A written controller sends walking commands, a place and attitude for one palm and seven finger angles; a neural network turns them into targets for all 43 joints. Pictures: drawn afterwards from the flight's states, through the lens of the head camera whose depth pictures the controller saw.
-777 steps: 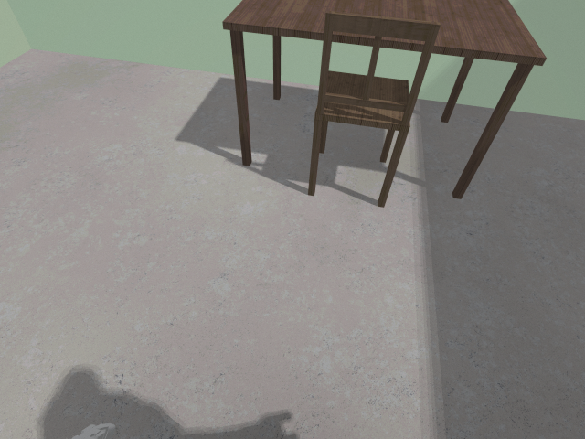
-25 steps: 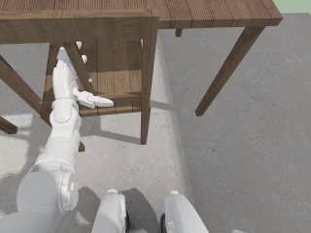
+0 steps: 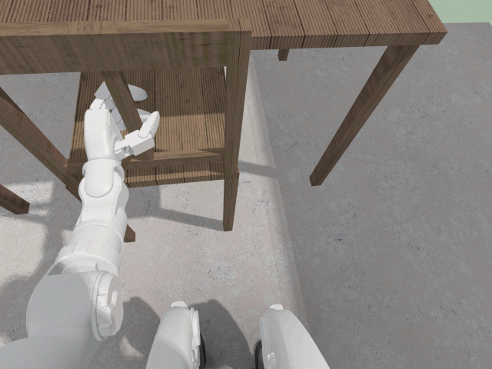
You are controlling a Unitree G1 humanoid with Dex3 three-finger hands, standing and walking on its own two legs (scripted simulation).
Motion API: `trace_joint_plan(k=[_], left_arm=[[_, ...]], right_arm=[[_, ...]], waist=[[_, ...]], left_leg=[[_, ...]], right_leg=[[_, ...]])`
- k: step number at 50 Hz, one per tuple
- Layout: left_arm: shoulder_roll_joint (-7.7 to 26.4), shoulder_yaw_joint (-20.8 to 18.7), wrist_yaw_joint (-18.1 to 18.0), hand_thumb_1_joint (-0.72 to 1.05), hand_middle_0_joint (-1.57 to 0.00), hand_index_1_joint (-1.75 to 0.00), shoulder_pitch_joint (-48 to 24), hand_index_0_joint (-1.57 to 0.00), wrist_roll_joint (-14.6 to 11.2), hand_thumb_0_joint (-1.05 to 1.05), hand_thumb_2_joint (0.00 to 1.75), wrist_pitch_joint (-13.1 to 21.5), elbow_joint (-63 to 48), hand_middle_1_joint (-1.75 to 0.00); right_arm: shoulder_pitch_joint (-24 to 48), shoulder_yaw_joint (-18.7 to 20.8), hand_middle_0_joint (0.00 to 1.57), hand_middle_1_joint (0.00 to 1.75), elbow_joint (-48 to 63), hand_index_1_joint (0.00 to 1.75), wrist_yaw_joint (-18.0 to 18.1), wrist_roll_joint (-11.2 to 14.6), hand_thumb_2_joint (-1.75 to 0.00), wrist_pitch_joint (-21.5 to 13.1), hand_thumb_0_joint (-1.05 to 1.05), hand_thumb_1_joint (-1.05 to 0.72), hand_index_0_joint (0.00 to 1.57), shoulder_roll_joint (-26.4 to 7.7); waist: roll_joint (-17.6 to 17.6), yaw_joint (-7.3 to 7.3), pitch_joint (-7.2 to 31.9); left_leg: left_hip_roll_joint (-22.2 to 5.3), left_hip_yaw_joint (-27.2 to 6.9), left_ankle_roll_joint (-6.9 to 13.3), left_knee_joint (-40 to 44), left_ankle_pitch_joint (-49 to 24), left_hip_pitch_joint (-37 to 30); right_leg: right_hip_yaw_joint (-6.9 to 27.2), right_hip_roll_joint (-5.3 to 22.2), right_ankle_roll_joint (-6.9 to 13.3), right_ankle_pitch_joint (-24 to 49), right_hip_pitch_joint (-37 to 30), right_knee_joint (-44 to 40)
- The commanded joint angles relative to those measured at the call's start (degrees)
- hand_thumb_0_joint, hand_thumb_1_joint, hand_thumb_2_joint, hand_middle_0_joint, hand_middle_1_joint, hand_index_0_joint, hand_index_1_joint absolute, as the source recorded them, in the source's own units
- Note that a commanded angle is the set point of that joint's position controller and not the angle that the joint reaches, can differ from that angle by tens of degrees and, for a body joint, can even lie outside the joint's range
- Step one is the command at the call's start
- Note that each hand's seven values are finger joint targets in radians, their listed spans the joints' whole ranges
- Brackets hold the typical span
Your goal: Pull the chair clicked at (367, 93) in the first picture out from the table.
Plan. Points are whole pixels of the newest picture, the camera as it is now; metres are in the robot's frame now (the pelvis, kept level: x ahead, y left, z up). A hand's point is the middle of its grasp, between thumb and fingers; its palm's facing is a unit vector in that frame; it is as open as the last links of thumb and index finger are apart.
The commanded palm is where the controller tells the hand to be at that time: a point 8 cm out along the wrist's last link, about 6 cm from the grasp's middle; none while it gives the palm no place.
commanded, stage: hook a spindle and tug to test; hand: left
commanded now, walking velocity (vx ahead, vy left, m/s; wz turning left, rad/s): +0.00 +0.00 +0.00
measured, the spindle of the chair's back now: (132, 120) +0.52 +0.16 +0.02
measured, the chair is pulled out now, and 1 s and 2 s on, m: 0.00 0.06 0.19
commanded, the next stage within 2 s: step backward, pulling the chair out in 0.68 s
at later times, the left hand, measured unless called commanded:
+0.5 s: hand (146, 140) +0.47 +0.13 +0.04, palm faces +0.08 -1.00 -0.01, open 5.4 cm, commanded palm +0.43 +0.17 +0.03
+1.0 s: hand (146, 149) +0.44 +0.13 +0.06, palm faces +0.08 -0.99 -0.10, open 5.5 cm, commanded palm +0.42 +0.17 +0.05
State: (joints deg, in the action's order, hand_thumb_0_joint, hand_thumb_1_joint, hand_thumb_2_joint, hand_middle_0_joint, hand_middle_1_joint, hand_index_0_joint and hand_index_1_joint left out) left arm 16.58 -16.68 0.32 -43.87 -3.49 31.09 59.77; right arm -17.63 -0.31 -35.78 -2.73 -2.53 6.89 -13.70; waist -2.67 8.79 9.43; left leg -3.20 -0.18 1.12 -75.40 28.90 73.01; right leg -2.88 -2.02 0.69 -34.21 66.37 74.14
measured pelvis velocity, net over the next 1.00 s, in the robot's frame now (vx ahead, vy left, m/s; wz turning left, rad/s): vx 0.03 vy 0.00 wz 0.02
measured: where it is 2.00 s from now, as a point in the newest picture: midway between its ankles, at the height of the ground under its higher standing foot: outside the picture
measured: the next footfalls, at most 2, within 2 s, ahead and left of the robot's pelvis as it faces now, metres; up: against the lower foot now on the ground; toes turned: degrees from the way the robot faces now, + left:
none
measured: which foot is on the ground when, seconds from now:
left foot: down 0.00-1.00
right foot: down 0.00-1.00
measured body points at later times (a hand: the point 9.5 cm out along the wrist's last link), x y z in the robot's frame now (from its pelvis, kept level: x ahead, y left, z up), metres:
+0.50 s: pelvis +0.02 +0.00 +0.01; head +0.15 +0.01 +0.44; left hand +0.46 +0.18 +0.04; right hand +0.07 -0.25 -0.11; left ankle +0.05 +0.11 -0.61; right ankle +0.00 -0.12 -0.61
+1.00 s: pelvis +0.03 +0.00 +0.09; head +0.13 +0.00 +0.53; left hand +0.43 +0.18 +0.07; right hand +0.11 -0.24 -0.04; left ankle +0.05 +0.11 -0.61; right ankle +0.00 -0.12 -0.61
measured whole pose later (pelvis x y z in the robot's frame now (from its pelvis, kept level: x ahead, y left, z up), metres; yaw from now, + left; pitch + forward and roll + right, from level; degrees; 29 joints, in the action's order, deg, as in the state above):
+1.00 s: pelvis +0.03 +0.00 +0.09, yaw +1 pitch +16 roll -1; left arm 10.5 -5.2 -6.3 -31.9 -5.4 12.2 54.6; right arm -15.8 -2.3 -32.7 3.3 3.3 11.4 -12.5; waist -2.1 5.4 3.5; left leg -1.9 1.6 1.0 -48.4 20.6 43.6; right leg -1.2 -1.2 -0.1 -24.9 37.9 47.1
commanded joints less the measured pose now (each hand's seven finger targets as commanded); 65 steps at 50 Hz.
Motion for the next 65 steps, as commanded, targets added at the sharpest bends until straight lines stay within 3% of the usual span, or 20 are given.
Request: trace_joint_plan(k=[1, 3, 7, 9, 12, 14, 23, 26, 29, 37, 39, 40, 41, 43, 45, 47, 50, 54, 59, 65], left_arm=[[7.8, 0.5, 0.2, 0.90, -0.50, -1.45, -23.3, -0.50, 0.5, 0.00, 0.90, 4.0, -11.1, -1.45], [7.1, 1.1, 0.1, 0.90, -0.50, -1.45, -22.5, -0.50, 0.7, 0.00, 0.90, 4.1, -11.7, -1.45], [5.6, 2.0, -0.2, 0.90, -0.50, -1.45, -19.6, -0.50, 0.6, 0.00, 0.90, 3.9, -13.2, -1.45], [5.4, 2.4, -0.2, 0.90, -0.50, -1.45, -18.5, -0.50, 0.7, 0.00, 0.90, 3.9, -15.1, -1.45], [4.4, 2.6, -0.3, 0.90, -0.50, -1.45, -14.5, -0.50, 0.0, 0.00, 0.90, 3.4, -16.4, -1.45], [3.8, 3.2, -0.3, 0.90, -0.50, -1.45, -13.2, -0.50, -0.1, 0.00, 0.90, 3.5, -18.8, -1.45], [1.8, 5.0, -1.0, 0.90, -0.50, -1.45, -4.9, -0.50, -0.8, 0.00, 0.90, 3.2, -23.6, -1.45], [2.5, 4.3, -0.8, 0.90, -0.50, -1.45, -3.3, -0.50, -1.1, 0.00, 0.90, 3.6, -26.2, -1.45], [0.6, 5.8, -0.5, 0.90, -0.50, -1.45, 0.0, -0.50, -1.6, 0.00, 0.90, 3.4, -27.3, -1.45], [-0.1, 7.0, -0.8, 0.90, -0.50, -1.45, -2.9, -0.50, -1.3, 0.00, 0.90, 3.5, -26.7, -1.45], [-0.9, 8.3, -1.0, 0.90, -0.50, -1.45, -7.9, -0.50, -1.0, 0.00, 0.90, 3.6, -26.6, -1.45], [16.7, 3.8, -4.5, 0.90, -0.50, -1.45, -13.8, -0.50, 3.3, 0.00, 0.90, -4.1, -36.7, -1.45], [11.8, 6.5, -5.7, 0.90, -0.50, -1.45, -13.8, -0.50, 2.5, 0.00, 0.90, -8.1, -38.8, -1.45], [5.7, 10.7, -6.4, 0.90, -0.50, -1.45, -4.3, -0.50, 2.1, 0.00, 0.90, -15.1, -30.5, -1.45], [2.7, 13.4, -6.9, 0.90, -0.50, -1.45, 0.6, -0.50, 2.6, 0.00, 0.90, -19.3, -19.2, -1.45], [2.8, 14.1, -7.3, 0.90, -0.50, -1.45, -3.0, -0.50, 2.4, 0.00, 0.90, -20.2, -12.8, -1.45], [3.6, 13.7, -7.0, 0.90, -0.50, -1.45, -8.8, -0.50, 2.4, 0.00, 0.90, -18.3, -9.6, -1.45], [2.4, 14.3, -5.7, 0.90, -0.50, -1.45, -9.9, -0.50, 2.2, 0.00, 0.90, -16.6, -6.1, -1.45], [1.0, 15.0, -4.5, 0.90, -0.50, -1.45, -8.2, -0.50, 2.1, 0.00, 0.90, -15.7, -5.5, -1.45], [1.4, 14.9, -4.3, 0.90, -0.50, -1.45, -5.2, -0.50, 1.7, 0.00, 0.90, -15.5, -8.1, -1.45]], right_arm=[[-7.9, 3.6, 0.20, 0.30, 3.1, 0.30, 0.4, -0.5, -0.90, -0.6, 0.00, -0.90, 0.20, -9.5], [-8.1, 3.7, 0.20, 0.30, 3.3, 0.30, 0.3, -0.5, -0.90, -0.6, 0.00, -0.90, 0.20, -9.5], [-7.6, 4.0, 0.20, 0.30, 3.7, 0.30, 0.0, -0.3, -0.90, -0.1, 0.00, -0.90, 0.20, -9.3], [-7.4, 3.9, 0.20, 0.30, 4.0, 0.30, -0.2, -0.3, -0.90, 0.0, 0.00, -0.90, 0.20, -9.3], [-7.0, 4.0, 0.20, 0.30, 4.7, 0.30, -0.3, -0.1, -0.90, 0.1, 0.00, -0.90, 0.20, -9.1], [-6.7, 4.0, 0.20, 0.30, 4.9, 0.30, -0.4, -0.1, -0.90, 0.0, 0.00, -0.90, 0.20, -9.0], [-6.0, 4.4, 0.20, 0.30, 5.5, 0.30, -0.5, 0.2, -0.90, -0.8, 0.00, -0.90, 0.20, -8.6], [-5.4, 4.4, 0.20, 0.30, 5.6, 0.30, -0.3, 0.3, -0.90, -1.1, 0.00, -0.90, 0.20, -8.3], [-4.7, 4.4, 0.20, 0.30, 6.0, 0.30, -0.4, 0.5, -0.90, -1.5, 0.00, -0.90, 0.20, -8.1], [-3.7, 4.3, 0.20, 0.30, 5.3, 0.30, 0.2, 0.5, -0.90, -2.3, 0.00, -0.90, 0.20, -8.1], [-3.7, 4.3, 0.20, 0.30, 4.8, 0.30, 0.4, 0.4, -0.90, -2.5, 0.00, -0.90, 0.20, -8.1], [-5.4, 3.9, 0.20, 0.30, 9.9, 0.30, 2.2, 4.4, -0.90, 1.3, 0.00, -0.90, 0.20, -8.0], [-5.8, 3.9, 0.20, 0.30, 11.5, 0.30, 4.0, 5.3, -0.90, 1.9, 0.00, -0.90, 0.20, -6.7], [-3.8, 2.6, 0.20, 0.30, 10.7, 0.30, 5.7, 5.5, -0.90, 3.1, 0.00, -0.90, 0.20, -6.5], [-4.1, 2.2, 0.20, 0.30, 8.3, 0.30, 6.7, 5.5, -0.90, 4.2, 0.00, -0.90, 0.20, -7.4], [-3.8, 2.0, 0.20, 0.30, 6.7, 0.30, 7.2, 5.5, -0.90, 4.4, 0.00, -0.90, 0.20, -8.3], [-4.5, 2.3, 0.20, 0.30, 3.8, 0.30, 8.1, 5.2, -0.90, 2.8, 0.00, -0.90, 0.20, -8.6], [-4.3, 3.1, 0.20, 0.30, 1.1, 0.30, 8.7, 4.9, -0.90, 0.5, 0.00, -0.90, 0.20, -8.4], [-3.5, 3.8, 0.20, 0.30, -0.1, 0.30, 9.1, 4.6, -0.90, -1.8, 0.00, -0.90, 0.20, -8.1], [-1.4, 3.9, 0.20, 0.30, 0.5, 0.30, 9.2, 4.7, -0.90, -3.6, 0.00, -0.90, 0.20, -8.2]], waist=[[-3.1, 2.14, 27.9], [-5.5, 1.61, 28.6], [-3.6, 1.16, 29.4], [-5.5, 0.58, 30.5], [-2.4, 0.22, 29.8], [-4.1, -0.25, 30.8], [-1.3, -0.79, 28.6], [-1.5, -1.55, 29.0], [-2.1, -2.03, 28.8], [-0.9, -0.82, 26.2], [-2.8, 0.26, 26.6], [-5.4, -5.08, 41.2], [-6.9, -3.25, 38.7], [-2.2, -2.98, 31.6], [2.5, -2.42, 21.8], [4.0, -2.47, 17.0], [-1.6, -2.95, 17.5], [-7.0, -3.50, 17.2], [-5.9, -3.55, 17.3], [-5.6, -4.19, 16.0]], left_leg=[[2.0, -3.0, 0.5, 6.8, -17.7, -28.2], [1.9, -3.2, 0.2, 7.1, -19.0, -30.4], [1.9, -3.1, 0.2, 7.4, -20.0, -31.0], [1.8, -3.3, 0.0, 7.7, -21.5, -32.6], [2.0, -2.5, 0.3, 8.0, -21.3, -30.9], [1.9, -2.6, 0.1, 8.2, -23.0, -32.4], [2.0, -1.8, 0.2, 8.8, -25.5, -32.1], [2.2, -1.2, 0.1, 8.7, -25.9, -31.6], [2.2, -1.2, 0.0, 9.0, -26.9, -32.6], [2.2, -1.4, 0.0, 8.4, -23.8, -31.0], [2.4, -1.5, 0.1, 7.7, -23.4, -31.5], [1.3, -0.1, 0.9, 19.3, -23.4, -47.0], [2.0, 0.8, 1.6, 21.9, -25.6, -49.9], [1.4, -0.3, 1.3, 24.3, -28.1, -47.2], [0.3, -0.6, 1.6, 27.1, -28.4, -43.9], [-1.3, -1.9, 1.8, 31.2, -28.3, -45.1], [-2.4, -1.8, 1.4, 34.0, -39.9, -52.4], [-4.5, -3.8, 1.5, 36.4, -49.9, -61.1], [-6.2, -5.9, 1.9, 38.8, -52.9, -64.6], [-7.9, -6.7, 2.5, 42.4, -44.5, -62.2]], right_leg=[[0.8, -1.1, 0.6, 18.0, -4.9, -10.7], [0.5, -1.1, 0.9, 18.3, -4.1, -10.2], [0.4, -1.1, 0.8, 19.5, -5.4, -10.8], [0.2, -1.1, 1.0, 20.2, -5.2, -10.3], [0.5, -1.2, 0.8, 21.7, -8.1, -11.1], [0.5, -1.1, 0.9, 22.9, -8.1, -10.8], [0.6, -1.1, 0.7, 27.4, -11.4, -11.3], [1.1, -0.9, 0.6, 29.0, -13.1, -11.2], [0.8, -0.8, 0.7, 29.6, -13.1, -11.3], [0.9, -0.5, 0.5, 27.0, -11.3, -11.4], [1.1, -0.4, 0.4, 26.3, -9.6, -11.2], [6.7, 3.0, 0.7, 30.7, -34.9, -22.9], [6.2, 2.7, 0.4, 38.9, -38.8, -26.1], [4.9, 3.5, -0.1, 44.1, -39.3, -27.4], [4.8, 4.7, -1.6, 46.6, -40.3, -30.4], [4.5, 5.2, -2.8, 42.6, -40.5, -33.6], [4.3, 5.6, -2.8, 48.7, -42.7, -36.1], [3.7, 4.3, -2.0, 43.0, -40.4, -38.0], [3.5, 2.9, -1.8, 38.4, -40.6, -39.1], [3.8, 2.7, -1.5, 31.0, -43.0, -39.3]])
